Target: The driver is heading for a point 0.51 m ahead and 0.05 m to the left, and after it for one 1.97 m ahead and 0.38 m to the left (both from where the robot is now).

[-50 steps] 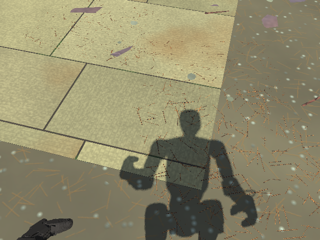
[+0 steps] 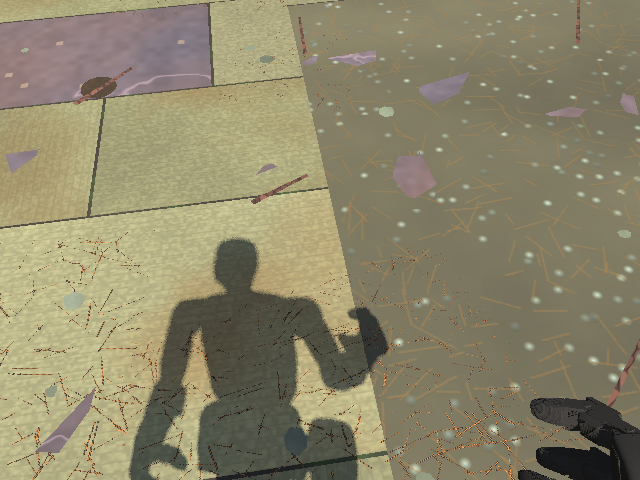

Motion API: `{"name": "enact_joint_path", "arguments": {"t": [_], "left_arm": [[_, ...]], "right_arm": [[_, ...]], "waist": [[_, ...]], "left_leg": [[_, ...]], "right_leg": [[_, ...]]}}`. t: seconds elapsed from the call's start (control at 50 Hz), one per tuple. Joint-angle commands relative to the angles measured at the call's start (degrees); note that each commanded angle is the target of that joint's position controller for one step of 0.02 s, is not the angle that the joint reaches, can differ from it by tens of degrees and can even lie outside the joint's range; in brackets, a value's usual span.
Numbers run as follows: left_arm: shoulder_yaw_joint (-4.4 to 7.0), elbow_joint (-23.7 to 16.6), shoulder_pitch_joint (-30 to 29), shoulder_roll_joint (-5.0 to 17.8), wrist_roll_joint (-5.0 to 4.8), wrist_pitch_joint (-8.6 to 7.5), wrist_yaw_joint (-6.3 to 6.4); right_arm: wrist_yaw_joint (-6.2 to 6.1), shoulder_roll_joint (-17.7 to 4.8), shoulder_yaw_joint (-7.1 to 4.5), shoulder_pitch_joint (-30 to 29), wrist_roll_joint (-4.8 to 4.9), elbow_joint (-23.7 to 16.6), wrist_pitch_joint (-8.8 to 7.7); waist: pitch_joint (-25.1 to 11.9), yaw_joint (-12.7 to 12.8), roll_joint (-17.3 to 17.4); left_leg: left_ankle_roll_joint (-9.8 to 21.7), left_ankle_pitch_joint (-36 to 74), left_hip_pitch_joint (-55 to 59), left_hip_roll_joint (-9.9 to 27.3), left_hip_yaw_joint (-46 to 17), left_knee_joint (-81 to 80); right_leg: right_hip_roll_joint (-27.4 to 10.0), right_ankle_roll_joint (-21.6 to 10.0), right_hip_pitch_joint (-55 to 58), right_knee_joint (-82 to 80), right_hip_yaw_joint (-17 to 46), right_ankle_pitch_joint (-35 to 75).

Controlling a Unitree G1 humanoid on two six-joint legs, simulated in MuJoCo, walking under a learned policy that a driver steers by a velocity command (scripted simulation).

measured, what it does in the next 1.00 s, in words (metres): walks ahead, turning left: left foot, then right foot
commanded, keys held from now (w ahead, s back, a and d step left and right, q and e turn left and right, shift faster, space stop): w+e+shift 0.02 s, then w+shift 0.26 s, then q+shift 0.72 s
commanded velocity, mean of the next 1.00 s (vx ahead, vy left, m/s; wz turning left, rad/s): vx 0.51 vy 0.00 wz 0.25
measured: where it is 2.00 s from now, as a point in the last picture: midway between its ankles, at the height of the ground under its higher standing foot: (320, 397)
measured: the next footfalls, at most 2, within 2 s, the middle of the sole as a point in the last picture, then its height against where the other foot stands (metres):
left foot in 0.26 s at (286, 478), level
right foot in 0.66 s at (388, 372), level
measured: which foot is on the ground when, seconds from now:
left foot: up 0.00-0.24, down 0.26-0.66, up 0.68-1.00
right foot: down 0.00-0.28, up 0.30-0.64, down 0.66-1.00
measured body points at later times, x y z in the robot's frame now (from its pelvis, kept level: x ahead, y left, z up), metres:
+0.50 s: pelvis +0.43 +0.07 +0.02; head +0.48 +0.06 +0.46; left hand +0.70 +0.27 -0.05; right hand +0.38 -0.19 -0.11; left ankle +0.44 +0.17 -0.73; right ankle +0.49 -0.07 -0.67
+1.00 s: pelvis +0.60 +0.05 +0.01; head +0.64 +0.07 +0.46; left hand +0.65 +0.37 -0.09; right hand +0.86 -0.18 -0.07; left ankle +0.60 +0.20 -0.68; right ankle +0.69 -0.05 -0.73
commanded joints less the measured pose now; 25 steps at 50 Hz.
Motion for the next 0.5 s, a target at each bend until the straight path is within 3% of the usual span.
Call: {"name": "enact_joint_path", "arguments": {"t": [0.02, 0.06, 0.1, 0.14, 0.18, 0.22, 0.24, 0.26, 0.28, 0.3, 0.32, 0.34, 0.36, 0.38, 0.42, 0.44, 0.5], "left_arm": [[2.04, -6.94, -6.58, 8.27, -0.98, -2.04, 2.32], [1.78, -5.65, -5.72, 7.35, -1.09, -1.35, 3.53], [1.96, -4.13, -3.09, 7.41, -0.98, -1.03, 3.57], [2.0, -2.37, -0.77, 6.96, -1.45, -1.18, 3.38], [2.21, -0.72, 0.54, 6.69, -1.58, -0.78, 3.71], [3.03, -0.21, -0.22, 8.55, -0.71, 0.04, 3.87], [3.27, -0.69, -2.17, 9.92, 0.63, 0.45, 3.39], [2.89, -2.32, -6.83, 10.06, 1.93, 0.55, 2.82], [0.89, -3.15, -3.14, 3.01, 2.93, -0.21, 2.51], [-0.58, -2.31, 7.52, -0.73, -2.26, -1.2, 2.17], [-0.17, -1.64, 1.88, 4.49, -3.03, -1.49, 2.45], [0.01, -4.72, -9.9, 6.87, -1.87, -2.15, 2.26], [-0.01, -6.79, -16.98, 6.51, 0.21, -2.97, 2.35], [0.29, -7.88, -17.75, 6.3, 1.58, -3.43, 2.41], [-0.04, -8.4, -17.36, 4.66, 1.99, -3.32, 2.17], [-0.41, -8.85, -17.82, 3.68, 2.05, -3.15, 2.19], [-1.35, -10.55, -23.16, 2.48, 1.61, -3.02, 1.85]], "right_arm": [[-0.73, -7.27, -2.49, -1.19, -1.18, -3.51, 0.79], [-0.25, -3.67, -1.51, -6.62, -1.45, -5.34, 0.82], [0.47, -2.23, -1.22, -9.83, -0.79, -6.56, 0.53], [0.81, -4.15, -2.13, -11.14, 0.45, -7.3, 0.21], [1.01, -6.22, -3.03, -11.56, 1.18, -7.72, -0.07], [0.87, -9.11, -4.63, -5.65, 1.41, -6.8, -0.43], [0.33, -11.54, -6.05, 2.78, 2.07, -5.06, -0.29], [-0.36, -12.75, -6.59, 16.05, 2.44, -2.75, 0.39], [-0.49, -15.8, -6.54, 27.8, 1.11, -0.37, 0.95], [1.27, -16.94, -6.61, 29.75, -0.65, 3.36, 0.4], [1.38, -10.4, -5.38, 26.05, -0.09, 2.67, 0.68], [1.08, -7.81, -4.55, 20.48, -0.51, 1.86, 1.18], [1.54, -8.79, -4.45, 17.44, -0.83, 1.73, 1.25], [1.77, -8.98, -4.41, 15.62, -0.73, 2.03, 0.95], [1.61, -6.11, -3.2, 16.18, -0.15, 3.97, 0.87], [1.19, -6.51, -3.2, 16.25, 0.59, 4.53, 1.11], [-0.78, -13.18, -5.46, 15.98, 1.21, 4.85, 2.91]], "waist": [[1.61, -4.6, 2.2], [2.48, -1.97, -0.41], [1.32, 1.39, -2.8], [0.96, 2.88, -4.85], [1.5, 2.71, -5.88], [-1.61, -1.13, -8.06], [-7.08, -6.26, -8.96], [-14.65, -14.2, -9.71], [-24.97, -14.45, 5.33], [-29.8, -8.34, 32.44], [-19.66, -10.09, 20.19], [-10.69, -10.55, 8.05], [-5.29, -8.73, -2.09], [-5.64, -6.12, -2.2], [-5.92, -3.79, 0.95], [-5.71, -3.13, 1.02], [-7.05, -3.15, 2.37]], "left_leg": [[-3.38, 6.19, -3.19, 0.95, 2.64, -14.22], [-5.0, 18.78, 0.6, -0.49, 6.1, -26.91], [-5.44, 28.66, 7.3, -1.92, 8.63, -34.59], [-4.98, 30.73, 7.67, -1.75, 7.2, -39.01], [-3.56, 28.15, 4.32, -1.16, 6.32, -42.55], [-1.43, 21.3, 7.18, -2.6, 8.15, -42.26], [0.38, 18.05, 14.88, -3.79, 10.04, -41.03], [2.15, 14.16, 31.29, -0.58, 8.13, -36.77], [6.14, 0.38, 52.88, 7.45, -6.45, -32.48], [15.52, -18.8, 60.79, 18.89, -43.5, -52.43], [14.74, -18.89, 55.43, 17.55, -44.8, -56.33], [13.73, -1.05, 45.28, 14.9, -33.28, -54.71], [12.88, 18.18, 34.82, 11.67, -25.48, -53.52], [13.47, 33.17, 30.76, 10.26, -20.12, -51.54], [12.61, 47.75, 27.63, 6.76, -12.79, -51.94], [12.72, 49.88, 25.7, 6.08, -11.41, -52.37], [11.77, 50.43, 16.78, 2.98, -7.52, -53.26]], "right_leg": [[-12.47, -9.13, -4.7, -21.66, 23.94, 1.21], [-9.15, -6.32, -7.37, -20.59, 16.54, 5.98], [-9.69, -4.33, -9.26, -21.31, 14.84, 4.41], [-11.92, -3.63, -3.87, -20.13, 16.43, 3.06], [-14.53, -2.85, 5.72, -17.67, 17.77, 8.21], [-16.62, -1.69, 14.11, -11.44, 17.63, 30.25], [-16.02, -0.44, 16.16, -2.56, 16.06, 44.73], [-14.81, 1.16, 8.28, 12.54, 14.15, 47.21], [-8.89, 2.96, -7.71, 36.14, 11.84, 20.16], [-1.17, 6.05, -23.65, 51.25, 10.88, -12.72], [-6.0, 5.28, -29.39, 53.01, 9.76, -10.79], [-8.04, 5.3, -28.86, 51.66, 7.0, -8.52], [-9.02, 5.79, -26.45, 47.86, 5.28, -7.89], [-10.7, 6.76, -24.46, 42.99, 5.01, -7.1], [-11.98, 8.87, -21.54, 33.28, 3.8, -6.57], [-11.89, 9.96, -20.71, 27.55, 3.17, -6.38], [-6.93, 11.5, -10.41, 9.27, -0.26, 4.49]]}}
